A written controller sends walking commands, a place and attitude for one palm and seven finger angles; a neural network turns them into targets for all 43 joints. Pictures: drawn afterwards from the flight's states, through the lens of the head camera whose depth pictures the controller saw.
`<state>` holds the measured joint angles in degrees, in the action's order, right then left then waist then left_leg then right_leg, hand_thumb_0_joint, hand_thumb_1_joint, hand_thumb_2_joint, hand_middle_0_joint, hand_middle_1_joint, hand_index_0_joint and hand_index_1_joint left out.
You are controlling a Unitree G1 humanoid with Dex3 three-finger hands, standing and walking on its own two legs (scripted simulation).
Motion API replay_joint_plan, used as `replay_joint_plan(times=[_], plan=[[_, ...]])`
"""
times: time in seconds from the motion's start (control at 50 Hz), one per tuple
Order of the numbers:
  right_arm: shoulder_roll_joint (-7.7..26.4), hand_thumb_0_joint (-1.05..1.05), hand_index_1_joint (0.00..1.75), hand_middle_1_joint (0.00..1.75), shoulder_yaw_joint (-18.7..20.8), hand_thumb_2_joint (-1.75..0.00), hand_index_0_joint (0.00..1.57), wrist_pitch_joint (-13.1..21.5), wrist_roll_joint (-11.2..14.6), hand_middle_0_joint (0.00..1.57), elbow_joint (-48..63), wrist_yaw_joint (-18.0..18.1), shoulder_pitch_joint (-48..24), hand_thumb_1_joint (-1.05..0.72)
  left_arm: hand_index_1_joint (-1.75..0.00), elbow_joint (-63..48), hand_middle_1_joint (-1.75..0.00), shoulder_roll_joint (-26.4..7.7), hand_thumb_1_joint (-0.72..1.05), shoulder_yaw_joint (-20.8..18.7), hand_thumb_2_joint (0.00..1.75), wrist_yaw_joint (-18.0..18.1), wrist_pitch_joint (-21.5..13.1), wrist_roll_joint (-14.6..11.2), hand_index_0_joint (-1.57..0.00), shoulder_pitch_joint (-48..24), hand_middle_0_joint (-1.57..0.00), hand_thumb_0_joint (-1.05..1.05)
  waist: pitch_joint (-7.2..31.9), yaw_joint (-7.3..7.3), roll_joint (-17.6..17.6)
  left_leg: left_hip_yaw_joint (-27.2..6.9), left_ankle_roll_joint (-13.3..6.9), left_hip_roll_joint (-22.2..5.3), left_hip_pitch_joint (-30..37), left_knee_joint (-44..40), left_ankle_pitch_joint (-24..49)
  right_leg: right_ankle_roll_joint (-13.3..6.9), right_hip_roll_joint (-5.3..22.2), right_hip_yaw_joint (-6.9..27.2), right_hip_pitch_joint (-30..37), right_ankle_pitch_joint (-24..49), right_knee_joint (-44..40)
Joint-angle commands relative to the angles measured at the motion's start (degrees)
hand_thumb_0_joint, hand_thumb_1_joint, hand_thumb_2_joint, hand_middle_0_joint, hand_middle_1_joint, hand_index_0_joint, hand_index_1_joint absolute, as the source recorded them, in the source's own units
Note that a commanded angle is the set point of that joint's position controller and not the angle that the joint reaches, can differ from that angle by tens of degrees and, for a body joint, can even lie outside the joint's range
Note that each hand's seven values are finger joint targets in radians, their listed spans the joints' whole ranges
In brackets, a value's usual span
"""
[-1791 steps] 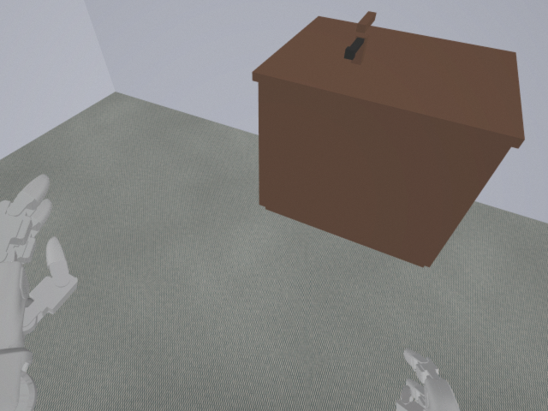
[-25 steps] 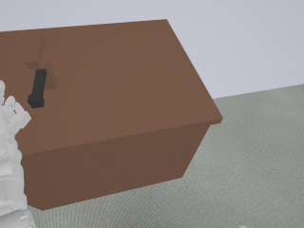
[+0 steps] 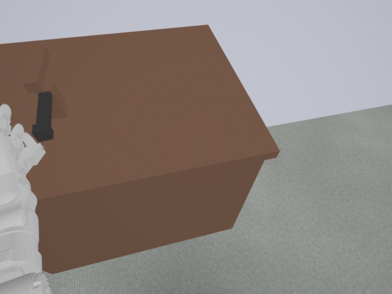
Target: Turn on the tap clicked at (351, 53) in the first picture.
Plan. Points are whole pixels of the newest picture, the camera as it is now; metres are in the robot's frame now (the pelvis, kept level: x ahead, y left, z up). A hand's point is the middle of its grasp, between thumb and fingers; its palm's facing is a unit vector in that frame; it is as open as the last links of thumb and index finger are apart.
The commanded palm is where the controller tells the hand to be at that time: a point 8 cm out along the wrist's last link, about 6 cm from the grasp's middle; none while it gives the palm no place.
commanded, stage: push the lever round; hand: left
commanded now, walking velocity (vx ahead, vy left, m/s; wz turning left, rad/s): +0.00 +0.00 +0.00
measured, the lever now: (43, 132) +0.41 +0.34 +0.09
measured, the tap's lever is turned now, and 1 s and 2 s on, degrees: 4 21 42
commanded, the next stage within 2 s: none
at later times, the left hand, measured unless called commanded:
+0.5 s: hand (54, 145) +0.38 +0.30 +0.08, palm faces +0.56 -0.83 -0.06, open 7.6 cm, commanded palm +0.34 +0.32 +0.08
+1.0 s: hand (70, 142) +0.39 +0.27 +0.08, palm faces +0.65 -0.76 -0.05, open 7.6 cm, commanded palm +0.35 +0.29 +0.08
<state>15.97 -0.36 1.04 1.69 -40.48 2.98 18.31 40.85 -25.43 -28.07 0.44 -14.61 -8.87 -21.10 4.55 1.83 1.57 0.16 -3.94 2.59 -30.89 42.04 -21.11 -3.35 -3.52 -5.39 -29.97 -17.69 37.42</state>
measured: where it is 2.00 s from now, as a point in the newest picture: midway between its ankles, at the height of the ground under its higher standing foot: outside the picture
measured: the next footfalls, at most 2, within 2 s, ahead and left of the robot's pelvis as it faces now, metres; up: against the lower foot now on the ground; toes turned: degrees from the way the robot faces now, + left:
none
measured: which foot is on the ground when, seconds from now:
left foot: down 0.00-1.00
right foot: down 0.00-1.00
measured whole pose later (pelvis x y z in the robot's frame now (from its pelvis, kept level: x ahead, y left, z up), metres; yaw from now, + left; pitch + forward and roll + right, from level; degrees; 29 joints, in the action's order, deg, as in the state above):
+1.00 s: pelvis +0.00 -0.01 +0.00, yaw +1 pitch +9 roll -2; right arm 14.7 -0.4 -0.4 -0.1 -41.4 1.7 15.7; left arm 40.0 -15.9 -23.1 20.8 -13.7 -4.1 -24.7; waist 5.6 2.2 1.8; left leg -0.5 -3.1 2.5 -30.5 42.2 -21.0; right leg -4.3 -3.6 -6.0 -29.7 -18.1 38.1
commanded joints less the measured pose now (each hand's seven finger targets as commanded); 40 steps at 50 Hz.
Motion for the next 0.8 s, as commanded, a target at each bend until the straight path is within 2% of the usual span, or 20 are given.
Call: replay_joint_plan(times=[0.0, 0.06, 0.14, 0.16, 0.22, 0.28, 0.3, 0.36, 0.38, 0.42, 0.46, 0.48, 0.54, 0.6, 0.64, 0.66, 0.68, 0.72, 0.76, 0.78], plan=[[9.1, 0.00, 0.30, 0.30, 3.2, -0.90, 0.20, 1.9, -0.1, 0.20, 5.3, 0.8, 0.9, -0.90, -0.15, -12.5, -0.15, -16.3, 0.90, -1.2, 0.90, 0.2, -4.6, -0.6, -0.15, -19.4, -0.15, 0.00, 16.3, 0.78, 3.1, -5.8, 4.3, -2.8, 8.3, -5.8, 18.4, 1.4, 1.2, 5.0, 7.8, 11.7, -3.3], [9.1, 0.00, 0.30, 0.30, 3.2, -0.90, 0.20, 1.7, -0.1, 0.20, 5.2, 0.9, 0.7, -0.90, -0.15, -12.1, -0.15, -18.6, 0.90, -3.2, 0.90, 0.7, -4.6, -0.2, -0.15, -18.9, -0.15, 0.00, 16.2, 0.23, 4.3, -4.9, 3.6, -2.5, 6.9, -5.6, 17.7, 1.4, 1.5, 5.6, 9.4, 12.7, -3.3], [8.9, 0.00, 0.30, 0.30, 3.1, -0.90, 0.20, 1.7, -0.1, 0.20, 5.7, 0.7, 0.6, -0.90, -0.15, -11.4, -0.15, -18.2, 0.90, -2.9, 0.90, 0.6, -4.7, -0.3, -0.15, -19.0, -0.15, 0.00, 16.3, 0.50, 2.5, -4.3, 3.0, -2.2, 5.1, -5.6, 16.0, 1.6, 1.6, 6.1, 10.8, 13.0, -3.4], [8.8, 0.00, 0.30, 0.30, 3.0, -0.90, 0.20, 1.7, 0.0, 0.20, 5.8, 0.7, 0.4, -0.90, -0.15, -11.6, -0.15, -18.0, 0.90, -2.8, 0.90, 0.6, -4.8, 0.0, -0.15, -18.3, -0.15, 0.00, 16.1, 0.15, 4.3, -4.1, 2.8, -2.2, 5.3, -5.5, 16.1, 1.5, 1.7, 6.3, 10.8, 13.3, -3.4], [8.8, 0.00, 0.30, 0.30, 2.8, -0.90, 0.20, 1.7, 0.1, 0.20, 5.5, 0.8, 0.2, -0.90, -0.15, -9.1, -0.15, -16.6, 0.90, -1.6, 0.90, 1.1, -4.3, -0.5, -0.15, -21.2, -0.15, 0.00, 13.9, 1.46, 1.9, -4.0, 2.2, -2.1, 3.0, -5.2, 12.7, 1.9, 1.9, 6.7, 9.5, 11.6, -3.8], [8.5, 0.00, 0.30, 0.30, 3.0, -0.90, 0.20, 1.8, -0.1, 0.20, 5.7, 0.5, 0.2, -0.90, -0.15, -11.8, -0.15, -15.7, 0.90, -1.0, 0.90, 2.7, -4.8, 0.2, -0.15, -21.7, -0.15, 0.00, 17.0, 0.77, 5.0, -4.4, 2.6, -2.1, 5.6, -5.0, 14.6, 1.5, 1.9, 6.5, 9.7, 12.2, -3.3], [8.4, 0.00, 0.30, 0.30, 2.9, -0.90, 0.20, 1.8, -0.1, 0.20, 5.9, 0.4, 0.0, -0.90, -0.15, -12.6, -0.15, -13.6, 0.90, 1.0, 0.90, 3.1, -4.8, 0.4, -0.15, -22.1, -0.15, 0.00, 17.1, 1.29, 5.7, -4.5, 2.8, -2.1, 6.8, -4.9, 15.8, 1.5, 1.8, 6.1, 8.7, 12.5, -3.2], [8.6, 0.00, 0.30, 0.30, 2.9, -0.90, 0.20, 1.8, -0.3, 0.20, 5.1, 0.4, 0.1, -0.90, -0.15, -10.7, -0.15, -12.4, 0.90, 1.5, 0.90, 4.8, -4.3, 0.6, -0.15, -22.8, -0.15, 0.00, 15.0, 2.00, 2.7, -4.9, 2.6, -2.3, 5.7, -4.5, 14.2, 1.7, 1.8, 6.0, 7.3, 11.5, -3.5], [8.7, 0.00, 0.30, 0.30, 2.9, -0.90, 0.20, 1.6, -0.3, 0.20, 5.0, 0.5, 0.2, -0.90, -0.15, -9.5, -0.15, -13.8, 0.90, 0.0, 0.90, 5.5, -4.2, 0.7, -0.15, -22.3, -0.15, 0.00, 15.7, 1.73, 0.6, -4.7, 2.3, -2.1, 4.3, -4.6, 13.3, 1.9, 1.9, 6.2, 8.5, 11.4, -3.4], [8.5, 0.00, 0.30, 0.30, 2.9, -0.90, 0.20, 1.5, -0.4, 0.20, 5.3, 0.4, -0.1, -0.90, -0.15, -10.5, -0.15, -13.0, 0.90, 0.7, 0.90, 6.4, -4.1, 1.0, -0.15, -23.8, -0.15, 0.00, 17.0, 1.61, 1.2, -4.4, 2.3, -1.9, 4.1, -4.6, 13.6, 1.9, 2.2, 6.5, 9.8, 12.4, -3.4], [8.3, 0.00, 0.30, 0.30, 3.0, -0.90, 0.20, 1.2, -0.6, 0.20, 5.1, 0.3, -0.1, -0.90, -0.15, -12.3, -0.15, -13.3, 0.90, 0.5, 0.90, 7.6, -4.1, 2.0, -0.15, -24.0, -0.15, 0.00, 18.1, 1.21, 4.8, -4.4, 2.7, -1.9, 6.2, -4.2, 16.3, 1.6, 2.2, 6.3, 9.6, 14.1, -2.9], [8.0, 0.00, 0.30, 0.30, 2.9, -0.90, 0.20, 1.2, -0.7, 0.20, 5.2, 0.1, 0.0, -0.90, -0.15, -13.3, -0.15, -11.9, 0.90, 1.9, 0.90, 8.1, -4.3, 2.3, -0.15, -24.6, -0.15, 0.00, 18.6, 1.47, 4.6, -4.9, 3.2, -2.1, 7.5, -4.4, 18.0, 1.5, 2.0, 5.8, 9.2, 14.6, -2.6], [7.8, 0.00, 0.30, 0.30, 2.8, -0.90, 0.20, 1.2, -0.8, 0.20, 5.3, 0.0, -0.8, -0.90, -0.15, -13.1, -0.15, -8.7, 0.90, 4.0, 0.90, 9.9, -4.1, 2.3, -0.15, -24.5, -0.15, 0.00, 16.7, 1.88, 4.0, -4.7, 3.2, -2.1, 7.0, -4.4, 16.2, 1.6, 2.0, 5.8, 7.9, 13.1, -3.2], [7.7, 0.00, 0.30, 0.30, 3.0, -0.90, 0.20, 1.1, -1.1, 0.20, 5.2, -0.1, -0.9, -0.90, -0.15, -13.8, -0.15, -7.7, 0.90, 4.1, 0.90, 11.9, -4.4, 2.7, -0.15, -24.0, -0.15, 0.00, 18.4, 1.49, 2.7, -5.0, 3.5, -2.2, 8.2, -4.6, 17.8, 1.6, 1.9, 5.4, 8.8, 14.1, -3.0], [7.6, 0.00, 0.30, 0.30, 3.0, -0.90, 0.20, 1.1, -1.3, 0.20, 5.3, -0.4, -1.3, -0.90, -0.15, -15.4, -0.15, -7.0, 0.90, 4.4, 0.90, 13.1, -4.6, 3.0, -0.15, -23.4, -0.15, 0.00, 19.1, 0.98, 4.4, -4.9, 3.9, -2.0, 8.7, -4.4, 19.2, 1.4, 1.9, 5.5, 9.4, 15.0, -2.8], [7.7, 0.00, 0.30, 0.30, 3.1, -0.90, 0.20, 0.9, -1.4, 0.20, 5.0, -0.4, -0.9, -0.90, -0.15, -14.1, -0.15, -8.3, 0.90, 2.5, 0.90, 14.0, -4.3, 3.4, -0.15, -21.1, -0.15, 0.00, 18.7, 0.38, 3.0, -5.1, 4.0, -2.2, 8.2, -4.5, 20.0, 1.3, 1.8, 5.2, 10.0, 15.5, -2.6], [7.6, 0.00, 0.30, 0.30, 3.0, -0.90, 0.20, 0.8, -1.4, 0.20, 5.2, -0.5, -1.1, -0.90, -0.15, -14.3, -0.15, -7.5, 0.90, 3.3, 0.90, 14.5, -4.3, 3.6, -0.15, -21.9, -0.15, 0.00, 18.2, 0.90, 2.0, -5.0, 4.0, -2.2, 7.8, -4.6, 20.0, 1.5, 1.9, 5.2, 10.0, 15.9, -2.5], [7.5, 0.00, 0.30, 0.30, 3.1, -0.90, 0.20, 0.6, -1.5, 0.20, 5.3, -0.7, -1.4, -0.90, -0.15, -14.1, -0.15, -7.6, 0.90, 2.2, 0.90, 15.6, -3.9, 3.7, -0.15, -20.2, -0.15, 0.00, 18.2, 0.25, 1.2, -4.4, 3.7, -2.0, 6.8, -4.6, 19.6, 1.5, 2.0, 5.5, 11.3, 16.8, -2.8], [7.5, 0.00, 0.30, 0.30, 3.0, -0.90, 0.20, 0.2, -1.5, 0.20, 5.4, -0.6, -1.9, -0.90, -0.15, -15.2, -0.15, -8.4, 0.90, 1.7, 0.90, 16.6, -3.5, 4.4, -0.15, -20.3, -0.15, 0.00, 17.7, 0.08, 2.9, -4.3, 3.7, -1.9, 6.4, -4.8, 19.7, 1.4, 2.2, 5.7, 11.9, 17.2, -2.8], [7.1, 0.00, 0.30, 0.30, 2.9, -0.90, 0.20, 0.3, -1.5, 0.20, 5.6, -0.8, -1.9, -0.90, -0.15, -15.7, -0.15, -5.7, 0.90, 4.0, 0.90, 16.9, -3.4, 4.6, -0.15, -21.0, -0.15, 0.00, 17.5, 0.57, 3.0, -4.3, 3.8, -2.0, 6.9, -4.9, 19.9, 1.5, 2.1, 5.6, 11.3, 17.2, -2.7]])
